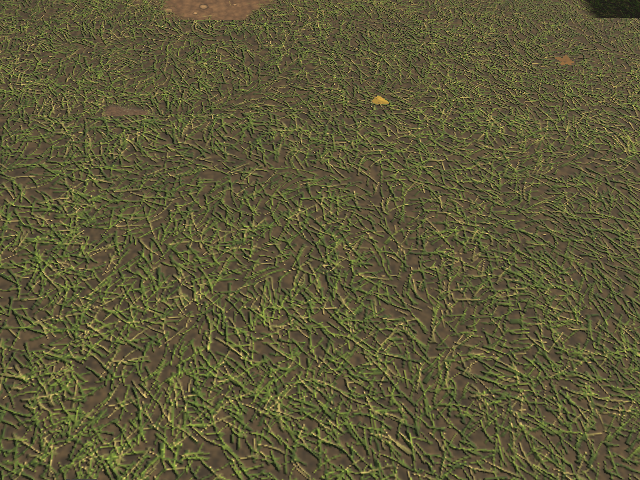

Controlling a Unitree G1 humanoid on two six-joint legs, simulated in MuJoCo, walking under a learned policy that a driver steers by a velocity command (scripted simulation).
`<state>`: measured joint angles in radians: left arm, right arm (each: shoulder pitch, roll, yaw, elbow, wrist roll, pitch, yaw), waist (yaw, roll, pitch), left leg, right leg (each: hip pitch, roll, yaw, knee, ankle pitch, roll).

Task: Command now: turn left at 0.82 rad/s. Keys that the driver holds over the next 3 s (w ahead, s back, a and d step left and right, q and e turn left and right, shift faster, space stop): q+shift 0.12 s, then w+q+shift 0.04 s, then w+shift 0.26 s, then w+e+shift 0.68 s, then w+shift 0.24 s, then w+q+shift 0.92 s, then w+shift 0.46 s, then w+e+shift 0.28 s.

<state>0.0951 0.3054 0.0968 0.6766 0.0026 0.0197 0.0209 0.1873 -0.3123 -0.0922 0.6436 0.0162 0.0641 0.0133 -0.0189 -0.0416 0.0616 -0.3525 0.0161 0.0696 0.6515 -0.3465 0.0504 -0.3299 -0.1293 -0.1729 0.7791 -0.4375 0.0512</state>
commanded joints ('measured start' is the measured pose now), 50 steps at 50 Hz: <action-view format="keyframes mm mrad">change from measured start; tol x32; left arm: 1 -138 82 15 -139 18 -27 5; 23 -88 85 -21 -66 27 -53 -73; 28 458 280 31 76 39 -81 -43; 50 318 73 -34 58 -25 -108 -30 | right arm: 1 140 -266 -71 -76 -39 -55 -1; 43 -326 -55 94 -176 -53 -134 38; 50 249 -266 -8 -17 -86 -134 -42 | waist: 1 -82 221 -239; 23 -50 207 -7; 28 193 -280 -177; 42 122 -60 48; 50 -97 340 -412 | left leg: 1 409 363 -615 -308 661 340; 6 262 178 -416 -297 526 178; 10 273 165 -519 -436 -237 180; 25 110 176 -444 -442 -146 149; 30 -579 -37 -165 540 2 11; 45 7 -63 -43 -106 296 -59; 48 675 106 -207 -92 -70 0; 50 724 439 -933 -403 -627 80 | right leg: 1 -437 125 234 513 -259 27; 13 -334 124 246 -9 277 26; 26 152 137 117 -300 157 -122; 29 580 -182 1032 -626 -423 -298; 38 236 32 594 -676 152 -318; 47 109 83 510 -138 1028 -183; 49 -295 256 370 477 -24 -168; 50 -386 204 322 586 7 -179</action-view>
